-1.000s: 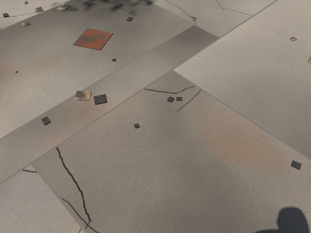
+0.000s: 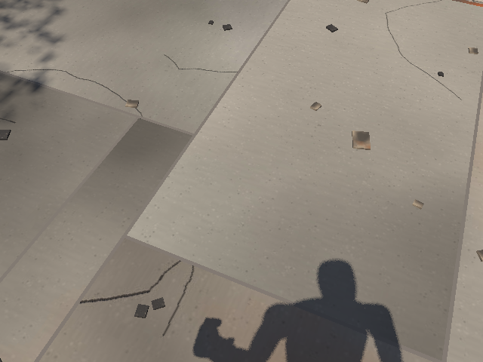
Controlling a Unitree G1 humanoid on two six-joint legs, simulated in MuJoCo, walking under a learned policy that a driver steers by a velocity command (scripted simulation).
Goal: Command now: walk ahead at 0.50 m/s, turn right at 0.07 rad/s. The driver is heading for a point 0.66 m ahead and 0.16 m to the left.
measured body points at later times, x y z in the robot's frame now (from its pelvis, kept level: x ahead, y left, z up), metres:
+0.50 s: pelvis +0.27 -0.04 +0.00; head +0.29 -0.04 +0.45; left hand +0.26 +0.25 -0.12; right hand +0.47 -0.28 -0.11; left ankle +0.36 +0.14 -0.68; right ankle +0.24 -0.15 -0.75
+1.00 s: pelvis +0.50 +0.09 +0.00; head +0.53 +0.12 +0.45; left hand +0.55 +0.41 -0.10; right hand +0.71 -0.13 -0.11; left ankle +0.46 +0.15 -0.75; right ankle +0.71 -0.01 -0.68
